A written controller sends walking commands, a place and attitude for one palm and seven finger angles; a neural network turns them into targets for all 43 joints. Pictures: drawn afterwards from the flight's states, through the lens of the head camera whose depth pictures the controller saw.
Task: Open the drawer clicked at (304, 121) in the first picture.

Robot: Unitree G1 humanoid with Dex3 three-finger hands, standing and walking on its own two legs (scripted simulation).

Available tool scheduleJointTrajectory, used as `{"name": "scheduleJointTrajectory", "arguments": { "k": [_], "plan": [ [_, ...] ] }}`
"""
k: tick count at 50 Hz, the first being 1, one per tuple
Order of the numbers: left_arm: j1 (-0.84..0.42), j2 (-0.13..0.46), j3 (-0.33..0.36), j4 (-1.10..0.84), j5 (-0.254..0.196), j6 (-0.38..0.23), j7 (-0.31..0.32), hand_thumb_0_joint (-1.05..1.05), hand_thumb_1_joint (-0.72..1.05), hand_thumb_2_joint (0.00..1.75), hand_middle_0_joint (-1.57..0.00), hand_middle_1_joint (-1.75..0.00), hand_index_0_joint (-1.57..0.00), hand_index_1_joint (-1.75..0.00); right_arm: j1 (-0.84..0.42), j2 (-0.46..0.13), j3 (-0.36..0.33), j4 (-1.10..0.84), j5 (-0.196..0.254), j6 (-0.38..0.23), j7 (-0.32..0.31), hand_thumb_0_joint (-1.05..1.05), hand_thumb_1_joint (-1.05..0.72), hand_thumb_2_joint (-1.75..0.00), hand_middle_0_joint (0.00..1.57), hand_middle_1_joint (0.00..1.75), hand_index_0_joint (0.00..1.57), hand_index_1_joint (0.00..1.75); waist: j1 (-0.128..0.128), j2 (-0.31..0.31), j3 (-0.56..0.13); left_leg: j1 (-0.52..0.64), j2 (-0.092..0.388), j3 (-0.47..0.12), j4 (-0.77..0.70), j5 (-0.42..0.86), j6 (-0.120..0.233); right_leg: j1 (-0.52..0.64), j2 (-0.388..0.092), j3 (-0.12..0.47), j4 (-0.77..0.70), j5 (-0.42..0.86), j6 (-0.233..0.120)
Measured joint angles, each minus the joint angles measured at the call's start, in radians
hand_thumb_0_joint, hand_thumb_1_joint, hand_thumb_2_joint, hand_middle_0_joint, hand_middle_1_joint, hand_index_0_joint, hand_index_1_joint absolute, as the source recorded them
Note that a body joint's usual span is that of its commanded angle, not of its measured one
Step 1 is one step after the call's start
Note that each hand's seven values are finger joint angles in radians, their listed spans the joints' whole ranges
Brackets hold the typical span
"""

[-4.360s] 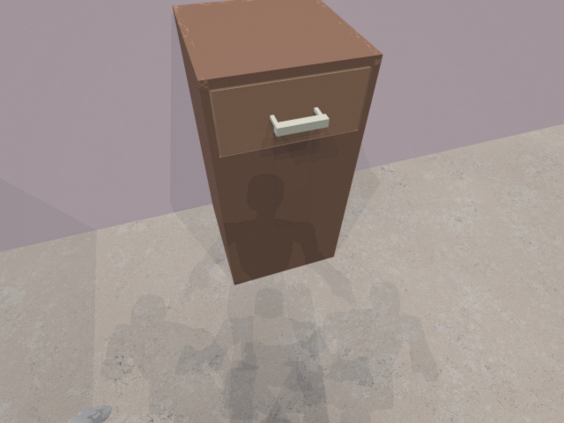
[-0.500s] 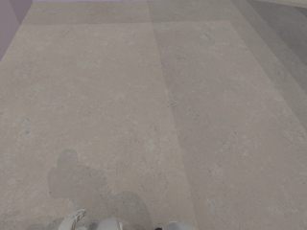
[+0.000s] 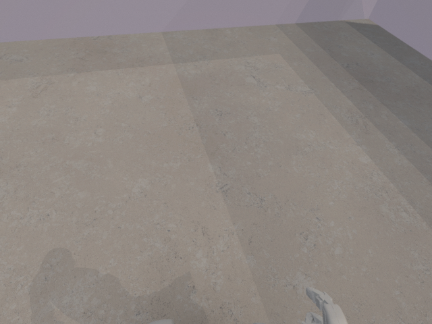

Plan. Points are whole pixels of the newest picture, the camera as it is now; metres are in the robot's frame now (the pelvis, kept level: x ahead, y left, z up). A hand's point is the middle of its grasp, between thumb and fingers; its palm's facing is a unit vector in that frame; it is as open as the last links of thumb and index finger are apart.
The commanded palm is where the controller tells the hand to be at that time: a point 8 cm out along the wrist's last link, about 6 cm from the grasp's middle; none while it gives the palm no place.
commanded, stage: walk to a spot facing it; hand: left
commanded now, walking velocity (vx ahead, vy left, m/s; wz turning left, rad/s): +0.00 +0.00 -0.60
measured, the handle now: out of the picture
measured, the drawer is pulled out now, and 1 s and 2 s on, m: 0.00 0.00 0.00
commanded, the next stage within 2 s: turn to face it in 0.22 s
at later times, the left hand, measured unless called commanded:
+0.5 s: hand (182, 254) +0.28 +0.11 -0.14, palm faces -0.25 -0.93 -0.25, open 7.4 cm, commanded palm none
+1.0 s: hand (145, 308) +0.16 +0.16 -0.15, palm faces +0.12 -0.95 -0.30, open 7.4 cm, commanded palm none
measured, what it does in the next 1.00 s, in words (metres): walks ahead: right foot, then left foot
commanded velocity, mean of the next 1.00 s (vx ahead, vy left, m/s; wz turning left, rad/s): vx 0.00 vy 0.00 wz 0.25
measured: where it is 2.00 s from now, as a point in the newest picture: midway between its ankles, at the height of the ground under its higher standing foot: outside the picture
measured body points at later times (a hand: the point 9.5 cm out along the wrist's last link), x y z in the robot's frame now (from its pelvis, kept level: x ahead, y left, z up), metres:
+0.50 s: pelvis +0.09 -0.03 +0.00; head +0.11 -0.06 +0.45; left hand +0.29 +0.16 -0.12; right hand +0.03 -0.28 -0.16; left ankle +0.10 +0.11 -0.67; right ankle +0.08 -0.13 -0.73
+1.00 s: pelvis +0.09 -0.06 +0.00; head +0.13 -0.08 +0.45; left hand +0.16 +0.21 -0.13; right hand +0.15 -0.32 -0.16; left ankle +0.15 +0.08 -0.73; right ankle +0.09 -0.18 -0.73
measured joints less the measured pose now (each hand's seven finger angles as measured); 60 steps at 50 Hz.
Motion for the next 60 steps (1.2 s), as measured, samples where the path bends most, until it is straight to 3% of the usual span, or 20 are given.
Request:
{"name": "scheduleJointTrajectory", "arguments": {
  "k": [3,7,12,15,16,17,19,21,23,26,31,33,36,39,46,49,51,53,56,60],
  "plan": [
    [-0.049,0.004,0.009,-0.041,0.002,0.020,-0.008,0.01,0.91,0.90,-0.20,-0.30,-0.20,-0.30,0.055,-0.002,-0.007,0.039,0.001,0.014,-0.009,0.00,-0.90,-0.90,0.20,0.30,0.20,0.30,-0.013,0.007,0.003,0.051,0.011,0.034,-0.053,0.003,0.002,-0.088,-0.046,-0.038,-0.023,0.068,0.018],
    [-0.115,-0.001,0.019,-0.089,0.004,0.037,-0.012,0.01,0.91,0.90,-0.20,-0.30,-0.20,-0.30,0.120,-0.023,-0.031,0.086,0.001,0.037,-0.014,0.00,-0.91,-0.90,0.20,0.30,0.20,0.30,-0.041,0.023,0.008,0.095,0.025,0.084,-0.089,-0.012,-0.003,-0.123,-0.084,-0.055,-0.176,0.122,0.035],
    [-0.196,0.000,0.017,-0.122,0.008,0.039,-0.011,0.01,0.91,0.90,-0.20,-0.30,-0.20,-0.30,0.179,-0.062,-0.059,0.115,-0.005,0.055,-0.007,0.00,-0.91,-0.90,0.20,0.30,0.20,0.30,-0.091,0.047,0.023,0.123,0.056,0.147,-0.059,-0.063,-0.029,-0.058,-0.086,-0.071,-0.412,0.141,0.034],
    [-0.231,0.008,0.006,-0.142,0.010,0.021,-0.010,0.01,0.91,0.90,-0.20,-0.30,-0.20,-0.30,0.219,-0.082,-0.071,0.118,-0.005,0.064,-0.002,0.00,-0.91,-0.90,0.20,0.30,0.20,0.30,-0.114,0.062,0.024,0.115,0.095,0.173,0.030,-0.129,-0.060,0.042,-0.061,-0.091,-0.589,0.203,0.009],
    [-0.244,0.010,0.001,-0.146,0.012,0.007,-0.006,0.01,0.91,0.90,-0.20,-0.30,-0.20,-0.30,0.230,-0.089,-0.073,0.117,-0.002,0.071,0.001,0.00,-0.91,-0.90,0.20,0.30,0.20,0.30,-0.115,0.070,0.024,0.085,0.113,0.155,0.109,-0.157,-0.069,0.052,-0.048,-0.093,-0.604,0.190,-0.029],
    [-0.261,0.008,-0.006,-0.148,0.007,-0.006,-0.001,0.01,0.91,0.90,-0.20,-0.30,-0.20,-0.30,0.229,-0.097,-0.074,0.119,0.001,0.082,0.000,0.00,-0.91,-0.90,0.20,0.30,0.20,0.30,-0.120,0.083,0.033,0.038,0.114,0.094,0.221,-0.217,-0.080,0.043,-0.037,-0.093,-0.577,0.168,-0.050],
    [-0.282,-0.001,-0.018,-0.150,0.000,-0.019,0.013,0.01,0.91,0.90,-0.20,-0.30,-0.20,-0.30,0.221,-0.102,-0.069,0.126,0.005,0.100,-0.011,0.00,-0.91,-0.90,0.20,0.30,0.20,0.30,-0.128,0.089,0.042,-0.050,0.074,-0.025,0.424,-0.289,-0.087,0.051,-0.029,-0.087,-0.561,0.146,-0.063],
    [-0.289,-0.013,-0.029,-0.142,-0.001,-0.020,0.027,0.01,0.91,0.90,-0.20,-0.30,-0.20,-0.30,0.210,-0.099,-0.062,0.134,0.005,0.106,-0.017,0.00,-0.91,-0.90,0.20,0.30,0.19,0.30,-0.131,0.087,0.035,-0.109,0.043,-0.088,0.530,-0.266,-0.089,0.083,-0.025,-0.081,-0.596,0.156,-0.058],
    [-0.289,-0.027,-0.043,-0.125,0.002,-0.018,0.035,0.01,0.91,0.90,-0.20,-0.30,-0.20,-0.30,0.204,-0.088,-0.054,0.136,0.004,0.105,-0.018,0.00,-0.91,-0.90,0.20,0.30,0.19,0.30,-0.138,0.084,0.016,-0.135,0.024,-0.116,0.523,-0.222,-0.089,0.117,-0.023,-0.081,-0.642,0.171,-0.056],
    [-0.291,-0.051,-0.064,-0.097,0.004,-0.014,0.037,0.01,0.91,0.90,-0.20,-0.30,-0.20,-0.30,0.211,-0.060,-0.039,0.138,0.007,0.096,-0.014,0.00,-0.91,-0.90,0.19,0.30,0.19,0.30,-0.149,0.078,-0.014,-0.117,0.007,-0.124,0.375,-0.171,-0.084,0.166,-0.027,-0.100,-0.690,0.177,-0.051],
    [-0.289,-0.085,-0.072,-0.085,-0.002,-0.006,0.036,0.01,0.90,0.90,-0.20,-0.30,-0.21,-0.30,0.224,-0.004,-0.023,0.144,0.007,0.094,0.004,0.00,-0.91,-0.90,0.20,0.30,0.19,0.30,-0.139,0.053,-0.026,-0.026,-0.013,-0.085,0.103,-0.044,-0.075,0.202,-0.047,-0.161,-0.655,0.128,-0.030],
    [-0.275,-0.087,-0.065,-0.087,-0.008,0.004,0.036,0.01,0.90,0.90,-0.20,-0.30,-0.21,-0.30,0.226,0.013,-0.023,0.141,0.004,0.091,0.011,0.00,-0.90,-0.90,0.20,0.30,0.20,0.30,-0.132,0.039,-0.034,-0.019,-0.029,-0.088,0.069,-0.038,-0.016,0.178,-0.066,-0.177,-0.589,0.086,-0.012],
    [-0.246,-0.073,-0.044,-0.081,-0.007,0.025,0.039,0.01,0.91,0.90,-0.20,-0.30,-0.21,-0.30,0.212,0.029,-0.028,0.131,-0.007,0.084,0.003,0.01,-0.92,-0.90,0.20,0.30,0.20,0.30,-0.125,0.015,-0.030,-0.037,-0.056,-0.095,0.068,-0.055,0.018,0.077,-0.062,-0.097,-0.351,-0.045,0.018],
    [-0.225,-0.055,-0.026,-0.066,-0.006,0.034,0.037,0.01,0.91,0.90,-0.20,-0.30,-0.20,-0.30,0.201,0.023,-0.036,0.119,-0.006,0.076,0.000,0.01,-0.92,-0.90,0.20,0.30,0.20,0.30,-0.119,0.020,-0.018,-0.028,-0.075,-0.115,-0.002,-0.006,0.015,0.009,-0.054,-0.044,-0.210,-0.021,0.034],
    [-0.192,-0.018,-0.008,-0.073,-0.014,0.036,0.039,0.01,0.91,0.90,-0.20,-0.30,-0.20,-0.30,0.167,-0.034,-0.063,0.095,-0.006,0.089,0.005,0.00,-0.91,-0.90,0.20,0.30,0.20,0.30,-0.111,0.066,0.000,-0.037,-0.092,-0.196,-0.083,0.070,-0.004,0.053,-0.037,-0.006,-0.430,0.003,0.045],
    [-0.176,-0.006,-0.010,-0.093,-0.015,0.021,0.039,0.01,0.91,0.90,-0.20,-0.30,-0.20,-0.30,0.158,-0.064,-0.078,0.083,-0.001,0.105,0.011,0.00,-0.90,-0.90,0.20,0.30,0.20,0.30,-0.102,0.075,-0.010,-0.068,-0.109,-0.236,-0.050,0.070,-0.027,0.142,-0.033,-0.014,-0.649,0.110,0.035],
    [-0.168,-0.011,-0.016,-0.100,-0.005,0.010,0.043,0.01,0.91,0.90,-0.20,-0.30,-0.20,-0.30,0.145,-0.089,-0.093,0.078,0.002,0.121,0.013,0.00,-0.90,-0.90,0.20,0.30,0.20,0.30,-0.094,0.094,-0.010,-0.117,-0.114,-0.251,0.075,-0.068,-0.039,0.151,-0.034,-0.044,-0.660,0.138,-0.001],
    [-0.152,-0.015,-0.023,-0.106,-0.001,0.007,0.045,0.01,0.91,0.90,-0.20,-0.30,-0.20,-0.30,0.132,-0.107,-0.102,0.076,-0.001,0.137,0.016,0.00,-0.90,-0.90,0.20,0.30,0.20,0.30,-0.085,0.088,-0.017,-0.177,-0.127,-0.233,0.278,-0.172,-0.045,0.164,-0.055,-0.072,-0.658,0.136,-0.020],
    [-0.131,-0.019,-0.034,-0.107,0.004,0.004,0.047,0.01,0.91,0.90,-0.20,-0.30,-0.20,-0.30,0.103,-0.126,-0.106,0.066,-0.002,0.140,0.025,0.00,-0.91,-0.90,0.20,0.30,0.20,0.30,-0.082,0.073,-0.016,-0.225,-0.111,-0.192,0.491,-0.160,-0.066,0.198,-0.083,-0.109,-0.692,0.149,-0.023],
    [-0.120,-0.021,-0.049,-0.109,0.010,0.000,0.044,0.01,0.91,0.90,-0.20,-0.30,-0.20,-0.30,0.064,-0.132,-0.101,0.048,0.002,0.141,0.033,0.00,-0.91,-0.90,0.19,0.30,0.19,0.30,-0.077,0.045,-0.002,-0.196,-0.080,-0.155,0.481,-0.156,-0.087,0.221,-0.121,-0.161,-0.710,0.157,-0.019]
  ]
}}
